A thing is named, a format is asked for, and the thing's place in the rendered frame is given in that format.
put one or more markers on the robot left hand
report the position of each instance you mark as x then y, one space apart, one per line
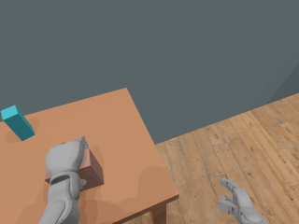
67 157

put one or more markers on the robot right hand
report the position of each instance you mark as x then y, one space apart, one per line
240 199

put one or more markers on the left robot forearm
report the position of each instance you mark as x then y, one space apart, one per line
63 196

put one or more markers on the sponge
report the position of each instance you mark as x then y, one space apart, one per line
89 170

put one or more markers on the right robot forearm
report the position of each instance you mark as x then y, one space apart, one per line
249 215

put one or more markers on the table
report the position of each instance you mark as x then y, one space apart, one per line
136 180

